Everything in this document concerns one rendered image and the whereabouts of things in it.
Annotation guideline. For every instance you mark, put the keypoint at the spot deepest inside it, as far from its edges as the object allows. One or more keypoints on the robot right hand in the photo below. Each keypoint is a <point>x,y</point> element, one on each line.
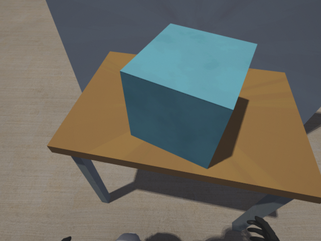
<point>266,231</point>

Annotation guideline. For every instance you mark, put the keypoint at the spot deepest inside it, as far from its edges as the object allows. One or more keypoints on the carton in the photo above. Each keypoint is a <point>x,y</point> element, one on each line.
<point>181,89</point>

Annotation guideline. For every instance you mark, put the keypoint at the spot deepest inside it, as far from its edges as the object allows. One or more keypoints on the table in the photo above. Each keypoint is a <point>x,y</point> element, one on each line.
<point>264,147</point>

